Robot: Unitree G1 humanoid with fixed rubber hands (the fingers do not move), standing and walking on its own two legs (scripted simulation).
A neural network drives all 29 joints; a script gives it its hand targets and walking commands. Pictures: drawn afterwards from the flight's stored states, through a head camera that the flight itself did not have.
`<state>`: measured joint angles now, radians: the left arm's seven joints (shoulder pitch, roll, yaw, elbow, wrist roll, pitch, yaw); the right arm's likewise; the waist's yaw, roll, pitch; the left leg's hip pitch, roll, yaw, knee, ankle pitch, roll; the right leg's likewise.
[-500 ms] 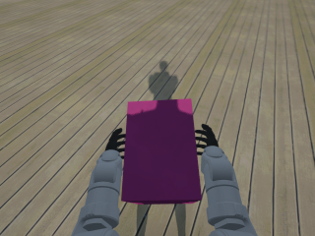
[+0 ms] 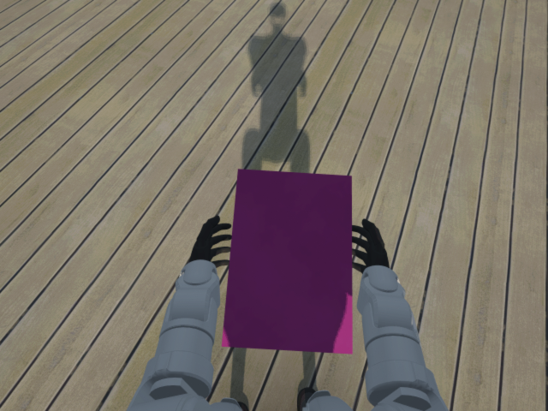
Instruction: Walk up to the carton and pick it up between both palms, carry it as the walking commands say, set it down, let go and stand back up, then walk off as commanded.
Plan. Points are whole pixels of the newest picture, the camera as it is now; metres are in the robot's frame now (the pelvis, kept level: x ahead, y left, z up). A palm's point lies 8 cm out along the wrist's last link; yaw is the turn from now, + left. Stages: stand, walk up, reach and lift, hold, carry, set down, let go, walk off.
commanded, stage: set down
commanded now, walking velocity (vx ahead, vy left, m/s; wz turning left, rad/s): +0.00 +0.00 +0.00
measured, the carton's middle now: (286, 263) +0.37 -0.01 -0.13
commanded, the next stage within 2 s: none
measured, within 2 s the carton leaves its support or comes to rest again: neither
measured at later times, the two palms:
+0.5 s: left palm (215, 259) +0.37 +0.12 -0.12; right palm (358, 260) +0.37 -0.14 -0.11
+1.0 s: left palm (214, 269) +0.40 +0.14 -0.23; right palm (336, 274) +0.39 -0.12 -0.22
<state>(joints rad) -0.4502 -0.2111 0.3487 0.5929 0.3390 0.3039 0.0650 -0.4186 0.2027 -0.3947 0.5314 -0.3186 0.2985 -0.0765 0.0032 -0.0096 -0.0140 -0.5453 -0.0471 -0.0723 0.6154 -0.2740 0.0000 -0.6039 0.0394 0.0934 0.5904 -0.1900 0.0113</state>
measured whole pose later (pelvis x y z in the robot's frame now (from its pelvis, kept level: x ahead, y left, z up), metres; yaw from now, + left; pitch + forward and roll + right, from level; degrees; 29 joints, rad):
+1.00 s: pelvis -0.04 +0.00 -0.14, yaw +4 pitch +42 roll +0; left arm -0.80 -0.06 0.32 0.67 0.19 0.23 0.15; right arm -0.76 0.21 -0.47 0.55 -0.29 0.19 -0.17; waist -0.04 0.04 -0.19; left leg -1.59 -0.15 -0.13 1.31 -0.45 -0.03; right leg -1.63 0.09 0.11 1.28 -0.39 0.05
